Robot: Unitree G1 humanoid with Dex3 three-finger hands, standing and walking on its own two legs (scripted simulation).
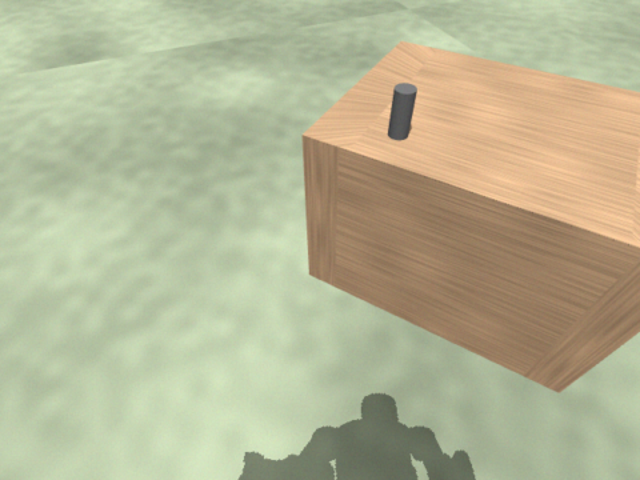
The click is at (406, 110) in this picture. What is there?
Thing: squat round
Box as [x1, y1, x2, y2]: [388, 83, 416, 139]
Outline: 408,83 400,83 394,87 388,129 388,135 394,139 404,139 408,134 416,92 415,86
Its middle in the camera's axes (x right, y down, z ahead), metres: +0.21 -0.34 +0.99
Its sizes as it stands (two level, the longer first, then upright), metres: 0.055 0.055 0.132
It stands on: a support 0.65 m high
